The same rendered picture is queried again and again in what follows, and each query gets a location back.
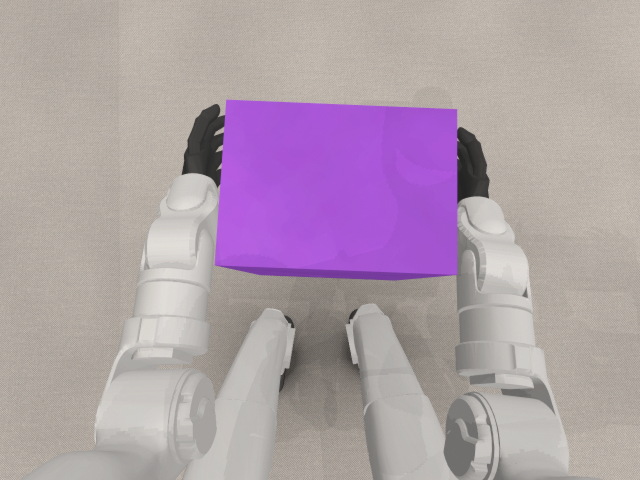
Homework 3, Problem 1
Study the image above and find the robot right hand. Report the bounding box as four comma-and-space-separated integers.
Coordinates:
457, 127, 490, 204

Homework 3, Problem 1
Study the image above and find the carton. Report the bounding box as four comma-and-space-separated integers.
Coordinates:
215, 100, 457, 280

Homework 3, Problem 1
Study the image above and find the left robot forearm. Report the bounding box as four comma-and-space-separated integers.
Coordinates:
94, 173, 219, 445

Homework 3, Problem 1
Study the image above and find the right robot forearm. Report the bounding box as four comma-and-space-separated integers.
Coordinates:
455, 196, 569, 468

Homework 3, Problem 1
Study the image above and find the robot left thigh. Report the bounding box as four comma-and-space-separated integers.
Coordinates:
182, 317, 295, 480

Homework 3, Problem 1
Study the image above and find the robot right shin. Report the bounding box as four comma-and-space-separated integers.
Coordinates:
352, 304, 393, 329

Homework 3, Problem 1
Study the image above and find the right robot upper arm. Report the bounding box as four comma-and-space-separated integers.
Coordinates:
444, 391, 603, 480

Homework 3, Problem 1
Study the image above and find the robot left hand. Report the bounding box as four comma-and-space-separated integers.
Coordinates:
182, 104, 225, 189

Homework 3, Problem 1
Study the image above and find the left robot upper arm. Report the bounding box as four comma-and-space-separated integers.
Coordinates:
21, 368, 217, 480

